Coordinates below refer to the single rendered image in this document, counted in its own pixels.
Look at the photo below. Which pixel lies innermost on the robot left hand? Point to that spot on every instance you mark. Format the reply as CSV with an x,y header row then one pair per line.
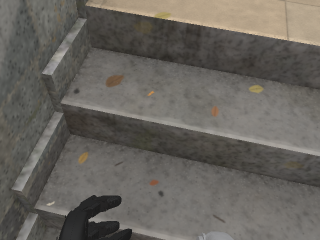
x,y
77,227

